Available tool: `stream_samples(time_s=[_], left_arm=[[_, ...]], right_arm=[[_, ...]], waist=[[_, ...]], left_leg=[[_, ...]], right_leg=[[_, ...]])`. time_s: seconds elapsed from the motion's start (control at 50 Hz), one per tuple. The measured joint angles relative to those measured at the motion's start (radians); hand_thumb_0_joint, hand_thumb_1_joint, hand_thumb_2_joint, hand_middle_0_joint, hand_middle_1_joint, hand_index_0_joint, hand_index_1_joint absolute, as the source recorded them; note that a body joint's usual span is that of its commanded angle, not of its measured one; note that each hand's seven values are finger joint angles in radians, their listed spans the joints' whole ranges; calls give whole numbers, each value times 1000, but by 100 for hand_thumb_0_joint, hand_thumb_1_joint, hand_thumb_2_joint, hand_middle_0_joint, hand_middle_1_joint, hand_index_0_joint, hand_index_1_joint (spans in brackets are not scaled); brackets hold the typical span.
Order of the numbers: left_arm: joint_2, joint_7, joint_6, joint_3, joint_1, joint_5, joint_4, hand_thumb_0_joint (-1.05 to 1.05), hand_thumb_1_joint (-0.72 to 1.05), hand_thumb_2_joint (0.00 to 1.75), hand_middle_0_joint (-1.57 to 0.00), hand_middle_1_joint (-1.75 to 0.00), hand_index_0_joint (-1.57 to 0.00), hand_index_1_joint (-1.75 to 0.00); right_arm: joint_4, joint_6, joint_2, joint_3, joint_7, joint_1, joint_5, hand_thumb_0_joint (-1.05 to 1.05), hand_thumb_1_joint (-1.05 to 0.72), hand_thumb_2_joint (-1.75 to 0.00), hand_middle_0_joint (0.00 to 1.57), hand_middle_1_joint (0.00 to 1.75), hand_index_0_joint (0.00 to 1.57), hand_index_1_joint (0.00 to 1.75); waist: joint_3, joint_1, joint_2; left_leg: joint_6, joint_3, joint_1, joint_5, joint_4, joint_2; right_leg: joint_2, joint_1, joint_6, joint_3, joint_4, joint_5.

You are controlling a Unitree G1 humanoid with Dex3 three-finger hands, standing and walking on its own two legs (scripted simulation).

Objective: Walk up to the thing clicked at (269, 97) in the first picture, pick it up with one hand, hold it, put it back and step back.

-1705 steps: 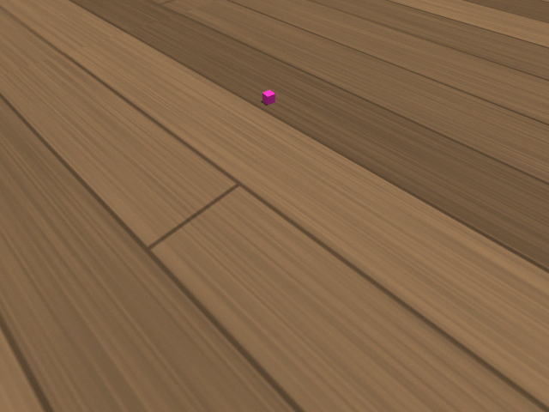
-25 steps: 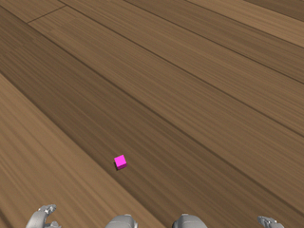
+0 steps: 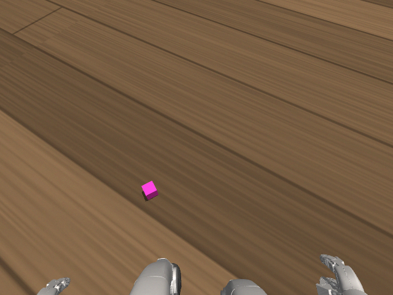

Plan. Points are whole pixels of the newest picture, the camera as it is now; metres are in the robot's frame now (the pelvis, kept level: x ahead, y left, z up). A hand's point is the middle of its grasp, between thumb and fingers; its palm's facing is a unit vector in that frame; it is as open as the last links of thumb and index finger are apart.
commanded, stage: step back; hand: left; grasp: from above
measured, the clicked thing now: (150, 190) +0.59 +0.27 -0.72
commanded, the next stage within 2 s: none
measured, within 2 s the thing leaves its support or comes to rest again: neither
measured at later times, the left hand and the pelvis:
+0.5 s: hand out of the picture -0.04 +0.26 -0.14, palm faces +0.10 -0.93 -0.36, open 7.4 cm; pelvis -0.15 -0.01 +0.01, yaw +7 degrees
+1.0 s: hand out of the picture -0.26 +0.22 -0.11, palm faces +0.05 -0.89 -0.45, open 7.4 cm; pelvis -0.31 -0.06 +0.02, yaw +4 degrees
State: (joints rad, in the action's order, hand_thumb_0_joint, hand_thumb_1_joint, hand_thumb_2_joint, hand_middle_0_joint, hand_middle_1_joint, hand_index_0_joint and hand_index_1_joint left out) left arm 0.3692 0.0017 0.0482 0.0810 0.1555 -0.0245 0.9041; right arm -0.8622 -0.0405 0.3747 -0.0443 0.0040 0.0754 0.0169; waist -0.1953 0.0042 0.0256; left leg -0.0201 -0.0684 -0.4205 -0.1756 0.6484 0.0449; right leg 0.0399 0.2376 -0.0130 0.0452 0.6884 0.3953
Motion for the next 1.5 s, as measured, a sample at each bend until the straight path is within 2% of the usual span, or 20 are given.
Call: stream_samples(time_s=[0.04, 0.08, 0.18, 0.34, 0.4, 0.44, 0.5, 0.6, 0.66, 0.76, 0.82, 0.88, 0.98, 1.08, 1.12, 1.16, 1.24, 1.32, 1.44, 1.5], left_arm=[[-19, 8, -3, -4, 22, -10, -6, 1, 91, 90, -20, -30, -20, -30], [-20, 12, -1, -6, 47, -17, -18, 1, 91, 90, -20, -30, -20, -30], [-30, 1, 7, 0, 47, -18, -37, 1, 90, 90, -20, -30, -20, -30], [-21, -19, -15, -7, -47, -15, -142, 1, 90, 90, -20, -30, -20, -30], [-6, -15, -3, -16, -71, -6, -153, 1, 90, 90, -20, -30, -20, -30], [9, -13, 11, -15, -81, 1, -140, 1, 91, 90, -20, -30, -20, -30], [0, -14, 29, -11, -62, 3, -103, 1, 91, 90, -20, -30, -20, -30], [12, -8, 24, 3, -6, 13, -82, 1, 91, 90, -20, -30, -20, -30], [24, -12, 16, 9, 21, 8, -74, 1, 91, 90, -20, -30, -20, -30], [35, -12, 0, 5, 44, 5, -45, 1, 91, 90, -20, -30, -20, -30], [-7, -10, -13, -6, 38, -8, -14, 1, 91, 90, -20, -30, -20, -30], [-15, 2, -13, -18, 74, -16, -23, 1, 91, 90, -20, -30, -20, -30], [-19, -8, -2, -15, 70, -23, -36, 1, 90, 90, -21, -30, -20, -30], [1, -26, -11, -11, -1, -25, -105, 1, 90, 90, -21, -30, -20, -30], [16, -30, -8, -11, -36, -15, -129, 1, 90, 90, -21, -30, -20, -30], [42, -31, 4, -7, -73, -6, -132, 1, 90, 90, -20, -30, -20, -30], [27, -35, 28, -15, -66, 4, -96, 1, 91, 90, -20, -30, -20, -30], [23, -21, 23, -19, -26, 15, -77, 1, 91, 90, -20, -30, -20, -30], [26, -3, -20, -20, 40, 3, -21, 1, 91, 90, -20, -30, -20, -30], [-17, -3, -42, -21, 55, -15, 38, 1, 91, 90, -20, -30, -20, -30]], right_arm=[[-18, -14, 12, -8, 3, 9, -7, 0, -90, -89, 20, 30, 20, 30], [-35, -24, 10, -12, 7, 27, -10, 0, -90, -89, 20, 30, 20, 30], [-39, -8, 36, -9, 10, 86, -22, 0, -90, -89, 20, 30, 20, 30], [-50, -10, 41, -2, 21, 133, -11, 0, -90, -89, 20, 30, 20, 30], [-41, 2, 27, -1, 11, 128, -7, 1, -90, -89, 20, 30, 20, 30], [-41, 6, 0, -2, 4, 114, 2, 0, -90, -89, 20, 30, 20, 30], [-30, 7, -8, 7, -9, 115, 17, 0, -90, -89, 20, 30, 20, 30], [-19, 5, -22, 14, 0, 99, 22, 1, -90, -89, 20, 30, 20, 30], [8, 11, -19, 11, 4, 64, 15, 1, -90, -89, 20, 30, 20, 30], [59, 8, 3, 7, 2, -6, 10, 0, -90, -89, 20, 30, 20, 30], [52, -12, 39, -6, 2, -33, -4, 0, -90, -89, 20, 30, 20, 30], [27, -35, 28, -12, 10, -7, -14, 0, -90, -89, 20, 30, 20, 30], [7, -26, 38, -8, 11, 65, -22, 0, -90, -89, 20, 30, 20, 30], [-13, -21, 40, -6, 20, 103, -12, 0, -90, -89, 20, 30, 20, 30], [-18, -13, 30, -5, 17, 111, -4, 0, -90, -89, 20, 30, 20, 30], [-36, -10, -8, -5, 14, 95, 5, 1, -90, -89, 20, 30, 20, 30], [-26, -13, -26, 12, -7, 100, 17, 1, -90, -89, 20, 30, 20, 30], [-14, -12, -27, 17, -2, 90, 19, 1, -90, -89, 20, 30, 20, 30], [17, 5, -4, 8, -11, 37, 21, 0, -90, -89, 20, 30, 20, 30], [4, -3, 27, -6, -7, 24, 15, 0, -90, -89, 20, 30, 20, 30]], waist=[[19, 8, 32], [43, -20, 2], [76, -16, 1], [19, -4, 0], [5, 6, -23], [-13, -1, -78], [9, 18, -57], [58, -4, -50], [51, -22, -51], [19, -41, -37], [-7, -25, 60], [30, -52, 26], [69, -37, 3], [37, -13, 12], [18, -4, 1], [-25, -16, -76], [-1, 6, -55], [50, -4, -47], [81, -26, -53], [68, -12, 42]], left_leg=[[10, 66, -32, -132, 68, -24], [23, 117, -68, -265, 246, -102], [33, 224, -69, -246, 503, -191], [42, 151, 115, -330, 202, -108], [17, 111, 187, -219, 8, -82], [2, 85, 190, -182, -5, -111], [-11, 104, 163, -167, 7, -82], [-4, 102, 134, -82, -73, -43], [-4, 87, 98, -52, -74, -29], [20, 51, 12, -29, -7, -2], [18, 110, -35, -37, 50, 35], [20, 167, -90, -272, 266, -75], [29, 218, -70, -289, 507, -167], [40, 169, 81, -337, 255, -106], [33, 130, 158, -266, 52, -80], [15, 91, 189, -194, -13, -120], [0, 111, 160, -155, -10, -75], [6, 99, 136, -89, -68, -38], [13, 40, 66, -63, -34, -18], [5, 104, 34, -142, 57, 21]], right_leg=[[9, 4, -15, -25, -6, -14], [-19, 19, -27, 1, -11, -31], [-43, 39, -22, -10, -123, -131], [-59, 130, -25, -89, -97, -190], [-77, 179, -13, -109, -41, -194], [-97, 200, -6, -73, -5, -176], [-1, 252, 0, 6, 227, 75], [80, 246, 4, 88, 517, 85], [54, 167, 30, 86, 440, 100], [-22, 12, 36, 30, 66, 57], [22, -27, 10, -24, -42, -3], [-16, 25, -2, 9, -16, -26], [-65, 76, 4, 12, -71, -102], [-73, 148, 13, -40, -46, -142], [-86, 185, 21, -61, -2, -141], [-126, 207, 23, -25, 45, -145], [-6, 249, 8, 33, 302, 128], [52, 229, 5, 69, 482, 112], [-25, -8, 14, 19, 22, 81], [30, -68, -11, -25, -89, -20]])
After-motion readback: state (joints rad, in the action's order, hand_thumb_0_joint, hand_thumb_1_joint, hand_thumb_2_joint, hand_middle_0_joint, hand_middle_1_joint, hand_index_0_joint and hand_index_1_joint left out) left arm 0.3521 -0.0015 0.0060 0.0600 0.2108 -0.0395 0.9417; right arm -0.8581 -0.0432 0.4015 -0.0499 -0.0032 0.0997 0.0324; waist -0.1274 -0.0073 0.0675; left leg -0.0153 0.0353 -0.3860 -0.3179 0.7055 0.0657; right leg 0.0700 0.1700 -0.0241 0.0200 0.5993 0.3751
